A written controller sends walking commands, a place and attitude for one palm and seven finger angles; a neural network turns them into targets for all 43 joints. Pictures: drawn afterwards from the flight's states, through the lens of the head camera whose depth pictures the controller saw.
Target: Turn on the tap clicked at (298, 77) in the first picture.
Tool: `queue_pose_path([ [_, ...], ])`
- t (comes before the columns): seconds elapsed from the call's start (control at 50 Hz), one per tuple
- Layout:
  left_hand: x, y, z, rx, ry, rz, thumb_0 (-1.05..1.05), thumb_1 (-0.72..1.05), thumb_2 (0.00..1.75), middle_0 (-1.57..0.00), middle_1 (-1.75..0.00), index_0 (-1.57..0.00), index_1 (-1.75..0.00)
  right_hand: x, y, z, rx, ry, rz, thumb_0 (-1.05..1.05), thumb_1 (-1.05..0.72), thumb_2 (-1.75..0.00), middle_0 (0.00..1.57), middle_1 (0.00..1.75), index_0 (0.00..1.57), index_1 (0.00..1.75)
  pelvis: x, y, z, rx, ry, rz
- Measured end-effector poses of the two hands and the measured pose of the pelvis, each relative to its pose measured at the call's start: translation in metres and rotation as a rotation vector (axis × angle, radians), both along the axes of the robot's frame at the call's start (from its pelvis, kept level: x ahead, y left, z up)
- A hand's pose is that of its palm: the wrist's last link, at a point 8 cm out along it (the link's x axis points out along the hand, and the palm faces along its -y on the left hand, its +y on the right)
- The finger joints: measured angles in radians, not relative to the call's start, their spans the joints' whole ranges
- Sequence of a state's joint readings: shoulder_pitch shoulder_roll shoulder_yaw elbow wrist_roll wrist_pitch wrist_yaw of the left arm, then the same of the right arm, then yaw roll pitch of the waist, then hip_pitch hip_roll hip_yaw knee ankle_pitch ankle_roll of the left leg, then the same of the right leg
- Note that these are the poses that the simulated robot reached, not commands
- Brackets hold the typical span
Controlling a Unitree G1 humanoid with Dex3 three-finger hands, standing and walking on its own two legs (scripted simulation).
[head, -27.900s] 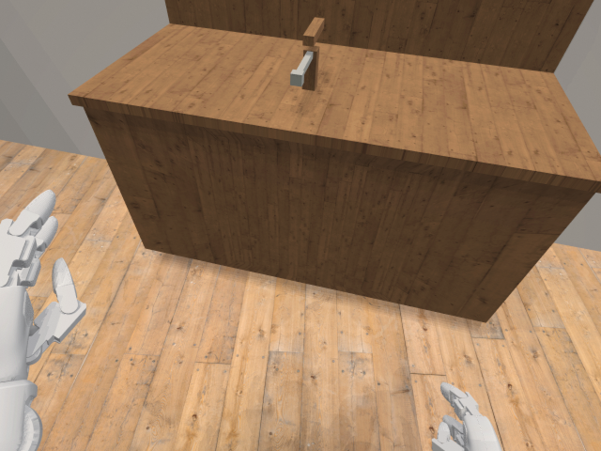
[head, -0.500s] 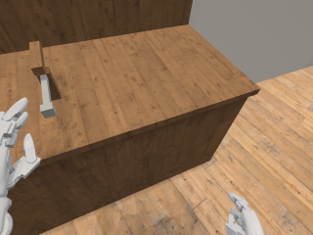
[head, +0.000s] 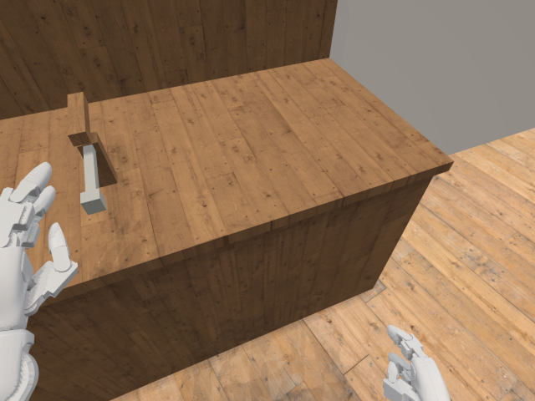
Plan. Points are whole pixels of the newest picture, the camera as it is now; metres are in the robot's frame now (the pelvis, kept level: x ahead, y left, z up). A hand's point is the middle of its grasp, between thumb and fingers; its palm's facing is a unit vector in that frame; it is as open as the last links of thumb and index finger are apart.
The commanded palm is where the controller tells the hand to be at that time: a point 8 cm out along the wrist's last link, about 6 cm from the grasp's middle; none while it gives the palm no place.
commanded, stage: come to a stop and stand still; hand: left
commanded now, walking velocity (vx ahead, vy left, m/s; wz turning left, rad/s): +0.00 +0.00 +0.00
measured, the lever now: (93, 201) +0.37 +0.32 +0.09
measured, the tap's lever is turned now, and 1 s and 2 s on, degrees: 0 0 0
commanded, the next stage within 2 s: look again from close up in 0.94 s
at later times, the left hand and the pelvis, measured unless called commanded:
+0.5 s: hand (66, 257) +0.23 +0.26 +0.15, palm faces +0.37 -0.85 -0.38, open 7.4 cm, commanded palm +0.18 +0.29 +0.18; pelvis +0.02 +0.00 +0.00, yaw +1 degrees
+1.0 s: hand (45, 271) +0.22 +0.27 +0.15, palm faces +0.42 -0.84 -0.34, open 7.4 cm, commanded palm +0.15 +0.30 +0.18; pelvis +0.00 +0.02 +0.00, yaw +2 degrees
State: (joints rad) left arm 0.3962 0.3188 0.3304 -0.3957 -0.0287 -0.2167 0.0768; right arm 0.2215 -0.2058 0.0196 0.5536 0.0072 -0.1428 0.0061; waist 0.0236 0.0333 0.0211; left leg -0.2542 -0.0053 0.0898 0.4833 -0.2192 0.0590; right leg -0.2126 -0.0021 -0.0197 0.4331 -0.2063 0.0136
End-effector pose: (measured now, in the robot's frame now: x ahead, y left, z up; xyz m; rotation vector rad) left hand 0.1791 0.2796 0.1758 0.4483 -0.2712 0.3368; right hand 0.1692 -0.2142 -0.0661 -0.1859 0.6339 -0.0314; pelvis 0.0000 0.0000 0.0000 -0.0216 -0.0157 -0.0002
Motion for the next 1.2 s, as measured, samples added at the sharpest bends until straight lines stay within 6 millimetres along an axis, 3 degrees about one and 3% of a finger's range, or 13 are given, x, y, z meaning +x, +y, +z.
queue_pose_path([
  [0.06,-0.002,-0.008,-0.019,-0.025,0.085,-0.029,0.01,0.89,0.90,-0.21,-0.30,-0.21,-0.30,-0.002,-0.007,-0.001,-0.033,0.037,-0.021,0.01,-0.91,-0.90,0.20,0.30,0.20,0.30,0.006,-0.003,0.001,-0.001,0.008,0.002],
  [0.12,0.002,0.003,-0.029,-0.038,0.109,0.012,0.01,0.89,0.90,-0.22,-0.31,-0.21,-0.30,-0.001,-0.013,0.000,-0.075,0.070,-0.024,0.01,-0.91,-0.90,0.20,0.30,0.20,0.30,0.010,-0.007,0.001,-0.001,0.008,0.008],
  [0.22,0.015,0.017,-0.013,-0.041,0.008,0.074,0.01,0.89,0.90,-0.22,-0.31,-0.21,-0.30,0.011,-0.018,0.006,-0.116,0.072,-0.006,0.01,-0.91,-0.90,0.20,0.30,0.20,0.30,0.014,-0.008,0.002,-0.004,0.004,0.017],
  [0.32,0.024,0.006,0.006,-0.030,-0.080,0.008,0.01,0.89,0.90,-0.21,-0.30,-0.21,-0.30,0.028,-0.012,0.015,-0.106,0.019,-0.007,0.01,-0.91,-0.90,0.20,0.30,0.20,0.30,0.020,-0.003,0.002,-0.008,0.010,0.015],
  [0.44,0.022,0.010,-0.002,-0.008,-0.003,-0.020,0.01,0.89,0.90,-0.21,-0.30,-0.21,-0.30,0.038,0.000,0.020,-0.075,-0.018,-0.022,0.01,-0.91,-0.90,0.20,0.30,0.20,0.30,0.023,0.003,0.003,-0.006,0.015,0.013],
  [0.58,0.007,0.029,-0.014,-0.048,0.044,0.062,0.01,0.89,0.90,-0.21,-0.30,-0.21,-0.30,0.032,0.014,0.014,-0.080,0.026,0.019,0.01,-0.91,-0.90,0.20,0.30,0.20,0.30,0.017,0.008,0.004,-0.007,0.008,0.024],
  [0.78,-0.003,0.030,-0.004,-0.048,-0.021,0.054,0.01,0.89,0.90,-0.21,-0.30,-0.21,-0.30,0.016,0.025,0.010,-0.076,0.049,0.030,0.01,-0.91,-0.90,0.20,0.30,0.20,0.30,0.007,0.015,0.004,-0.009,-0.003,0.031],
  [1.0,-0.005,0.033,-0.012,-0.049,0.023,0.066,0.01,0.89,0.90,-0.21,-0.30,-0.21,-0.30,0.004,0.019,0.006,-0.079,0.073,0.008,0.01,-0.91,-0.90,0.20,0.30,0.20,0.30,0.004,0.016,0.005,-0.005,-0.001,0.034],
  [1.2,-0.004,0.027,-0.005,-0.027,0.008,0.062,0.01,0.89,0.90,-0.21,-0.30,-0.21,-0.30,0.010,0.012,0.005,-0.085,0.079,0.008,0.01,-0.91,-0.90,0.20,0.30,0.20,0.30,0.008,0.011,0.005,-0.005,0.003,0.041],
])
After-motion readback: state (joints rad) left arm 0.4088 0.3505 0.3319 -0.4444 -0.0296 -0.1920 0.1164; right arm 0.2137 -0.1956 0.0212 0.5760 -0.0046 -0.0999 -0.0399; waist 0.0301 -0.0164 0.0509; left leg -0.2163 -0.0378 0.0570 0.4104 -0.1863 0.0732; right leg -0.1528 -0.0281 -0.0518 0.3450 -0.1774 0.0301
